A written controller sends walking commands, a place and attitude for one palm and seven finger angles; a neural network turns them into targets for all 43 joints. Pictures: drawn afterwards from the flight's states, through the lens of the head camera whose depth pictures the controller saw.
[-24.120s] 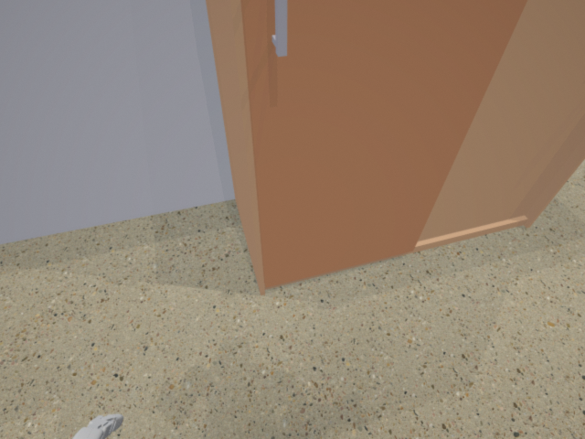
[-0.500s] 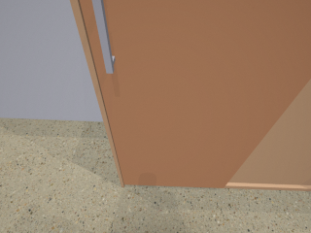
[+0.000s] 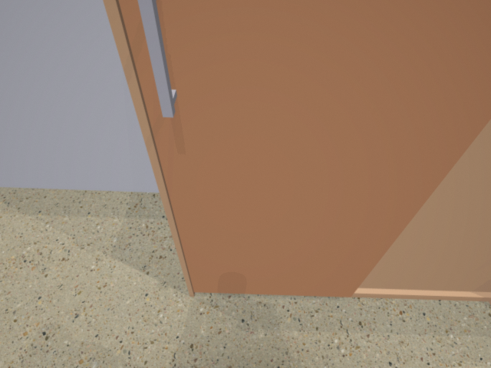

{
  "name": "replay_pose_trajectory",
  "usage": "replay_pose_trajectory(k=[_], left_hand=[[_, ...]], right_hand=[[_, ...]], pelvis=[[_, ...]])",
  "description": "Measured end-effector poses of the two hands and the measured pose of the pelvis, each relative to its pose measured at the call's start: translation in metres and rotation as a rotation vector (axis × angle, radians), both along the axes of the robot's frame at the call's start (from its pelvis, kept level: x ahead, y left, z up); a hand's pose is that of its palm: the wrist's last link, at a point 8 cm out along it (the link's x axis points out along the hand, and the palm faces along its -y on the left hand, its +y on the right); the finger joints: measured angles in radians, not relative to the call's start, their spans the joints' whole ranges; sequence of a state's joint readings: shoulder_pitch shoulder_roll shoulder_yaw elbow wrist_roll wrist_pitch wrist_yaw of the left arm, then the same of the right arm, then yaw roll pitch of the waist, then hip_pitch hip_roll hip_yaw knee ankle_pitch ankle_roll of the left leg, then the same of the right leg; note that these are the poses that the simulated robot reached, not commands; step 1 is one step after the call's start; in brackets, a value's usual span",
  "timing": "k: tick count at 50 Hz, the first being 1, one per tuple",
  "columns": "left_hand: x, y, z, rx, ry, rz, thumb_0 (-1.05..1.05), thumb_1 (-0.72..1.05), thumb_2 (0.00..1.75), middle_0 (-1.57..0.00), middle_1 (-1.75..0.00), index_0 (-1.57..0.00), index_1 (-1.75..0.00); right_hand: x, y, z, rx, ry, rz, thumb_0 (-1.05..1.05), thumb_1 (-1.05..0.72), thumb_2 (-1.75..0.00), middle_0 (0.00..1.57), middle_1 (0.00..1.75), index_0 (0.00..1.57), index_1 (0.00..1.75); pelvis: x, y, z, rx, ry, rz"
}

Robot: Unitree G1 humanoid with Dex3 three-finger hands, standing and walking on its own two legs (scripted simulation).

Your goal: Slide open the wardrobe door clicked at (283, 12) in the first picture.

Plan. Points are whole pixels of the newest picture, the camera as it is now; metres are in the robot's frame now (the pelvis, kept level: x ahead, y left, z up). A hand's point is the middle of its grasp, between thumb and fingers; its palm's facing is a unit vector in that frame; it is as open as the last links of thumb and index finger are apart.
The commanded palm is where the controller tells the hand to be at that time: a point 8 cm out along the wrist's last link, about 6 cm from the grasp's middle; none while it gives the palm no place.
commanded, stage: raise the hand with hooked fingers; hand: left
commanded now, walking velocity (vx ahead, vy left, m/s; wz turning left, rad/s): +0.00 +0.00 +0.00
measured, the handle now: (161, 56) +0.48 +0.16 +0.27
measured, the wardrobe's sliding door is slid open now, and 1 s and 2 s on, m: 0.00 0.00 0.00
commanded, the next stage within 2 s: none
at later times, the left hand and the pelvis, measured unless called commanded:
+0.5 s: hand (111, 353) +0.14 +0.20 +0.00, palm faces +0.25 -0.96 -0.10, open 9.1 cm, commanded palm +0.14 +0.24 +0.04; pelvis +0.01 -0.03 -0.05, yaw +3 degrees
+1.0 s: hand (78, 247) +0.24 +0.24 +0.13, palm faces +0.12 -0.99 -0.08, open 12.1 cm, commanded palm +0.20 +0.28 +0.15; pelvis +0.03 -0.01 -0.02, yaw +2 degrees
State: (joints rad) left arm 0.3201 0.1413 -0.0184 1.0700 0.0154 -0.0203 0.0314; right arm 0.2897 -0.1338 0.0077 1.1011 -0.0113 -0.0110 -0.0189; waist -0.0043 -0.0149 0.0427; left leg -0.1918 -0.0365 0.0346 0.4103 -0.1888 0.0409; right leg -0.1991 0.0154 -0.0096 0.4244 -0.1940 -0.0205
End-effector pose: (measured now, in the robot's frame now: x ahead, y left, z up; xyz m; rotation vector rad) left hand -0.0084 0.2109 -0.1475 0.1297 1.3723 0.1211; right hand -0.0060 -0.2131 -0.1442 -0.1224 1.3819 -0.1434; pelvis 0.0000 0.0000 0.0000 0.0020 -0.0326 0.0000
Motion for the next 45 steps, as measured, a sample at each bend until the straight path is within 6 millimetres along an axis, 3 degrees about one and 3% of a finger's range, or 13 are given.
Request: replay_pose_trajectory(k=[2,5,9,12,14,16,21,23,26,31,35,40,45], left_hand=[[0.024,0.015,0.018,0.042,-0.109,0.080,0.02,0.94,0.90,-0.20,-0.30,-0.21,-0.30],[0.089,0.035,0.071,0.145,-0.502,0.090,0.04,0.94,0.89,-0.20,-0.32,-0.21,-0.31],[0.174,0.023,0.151,0.139,-0.992,0.031,0.03,0.88,0.87,-0.20,-0.35,-0.20,-0.34],[0.208,0.004,0.187,0.022,-1.300,-0.026,0.02,0.82,0.85,-0.20,-0.38,-0.21,-0.37],[0.212,-0.007,0.189,-0.081,-1.423,-0.065,0.01,0.77,0.83,-0.20,-0.41,-0.21,-0.40],[0.205,-0.012,0.175,-0.137,-1.432,-0.113,0.01,0.72,0.81,-0.21,-0.43,-0.22,-0.43],[0.152,0.008,0.135,-0.074,-1.165,-0.066,0.00,0.60,0.76,-0.23,-0.51,-0.23,-0.50],[0.131,0.024,0.139,0.015,-1.143,0.003,0.01,0.55,0.74,-0.23,-0.54,-0.24,-0.53],[0.118,0.040,0.167,0.136,-1.274,0.059,0.01,0.48,0.71,-0.23,-0.58,-0.24,-0.57],[0.147,0.029,0.220,0.127,-1.535,-0.059,0.01,0.36,0.67,-0.23,-0.65,-0.24,-0.65],[0.189,0.019,0.227,0.020,-1.422,-0.217,0.01,0.26,0.62,-0.24,-0.71,-0.25,-0.71],[0.215,0.042,0.231,-0.008,-1.262,-0.149,0.00,0.15,0.57,-0.26,-0.79,-0.26,-0.78],[0.215,0.069,0.267,0.066,-1.435,-0.057,0.00,0.03,0.52,-0.27,-0.86,-0.27,-0.86]], right_hand=[[0.009,-0.006,0.006,-0.033,-0.096,0.011,0.01,-0.93,-0.90,0.20,0.30,0.20,0.30],[0.038,-0.021,0.015,-0.078,-0.321,0.030,0.02,-0.93,-0.90,0.20,0.30,0.21,0.30],[0.092,-0.041,0.032,-0.120,-0.602,0.058,0.02,-0.92,-0.90,0.20,0.30,0.21,0.30],[0.132,-0.053,0.049,-0.138,-0.768,0.080,0.01,-0.92,-0.90,0.20,0.30,0.20,0.30],[0.156,-0.059,0.059,-0.147,-0.848,0.110,0.01,-0.92,-0.90,0.20,0.30,0.20,0.30],[0.177,-0.063,0.068,-0.152,-0.905,0.139,0.01,-0.91,-0.90,0.20,0.30,0.20,0.30],[0.220,-0.063,0.081,-0.151,-0.975,0.197,0.01,-0.91,-0.90,0.20,0.30,0.20,0.30],[0.232,-0.057,0.079,-0.138,-0.979,0.225,0.01,-0.91,-0.90,0.20,0.30,0.20,0.30],[0.241,-0.046,0.067,-0.105,-0.959,0.279,0.01,-0.91,-0.90,0.20,0.30,0.20,0.30],[0.233,-0.025,0.038,-0.027,-0.882,0.306,0.01,-0.91,-0.90,0.20,0.30,0.20,0.30],[0.211,-0.020,0.029,0.009,-0.812,0.225,0.01,-0.91,-0.90,0.20,0.30,0.21,0.30],[0.189,-0.034,0.032,-0.026,-0.771,0.120,0.01,-0.90,-0.90,0.21,0.30,0.21,0.30],[0.184,-0.051,0.045,-0.106,-0.767,0.117,0.01,-0.91,-0.90,0.21,0.30,0.21,0.30]], pelvis=[[-0.001,-0.001,-0.002,0.008,0.001,0.003],[-0.001,-0.002,-0.006,0.022,0.009,0.006],[-0.004,-0.003,-0.014,0.015,0.034,0.030],[-0.003,-0.009,-0.024,0.016,0.076,0.018],[-0.002,-0.014,-0.033,0.018,0.104,0.008],[0.000,-0.019,-0.042,0.020,0.116,0.001],[0.008,-0.028,-0.052,0.013,0.114,0.016],[0.010,-0.031,-0.053,0.001,0.113,0.034],[0.010,-0.034,-0.055,-0.020,0.111,0.063],[0.004,-0.037,-0.053,-0.036,0.100,0.088],[0.006,-0.039,-0.044,-0.016,0.098,0.067],[0.018,-0.035,-0.033,0.000,0.083,0.037],[0.028,-0.026,-0.027,-0.005,0.067,0.027]])
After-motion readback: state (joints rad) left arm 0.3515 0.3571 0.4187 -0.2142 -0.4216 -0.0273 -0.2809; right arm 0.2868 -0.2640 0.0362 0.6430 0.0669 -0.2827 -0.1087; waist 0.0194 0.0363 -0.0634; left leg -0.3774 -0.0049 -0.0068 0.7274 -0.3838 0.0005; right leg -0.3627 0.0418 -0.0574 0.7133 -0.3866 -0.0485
